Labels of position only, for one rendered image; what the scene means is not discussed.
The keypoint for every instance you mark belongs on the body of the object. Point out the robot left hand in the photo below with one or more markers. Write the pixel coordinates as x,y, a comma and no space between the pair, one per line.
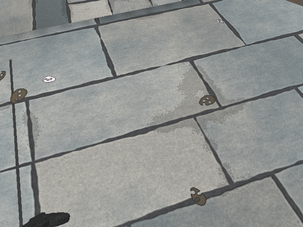
48,220

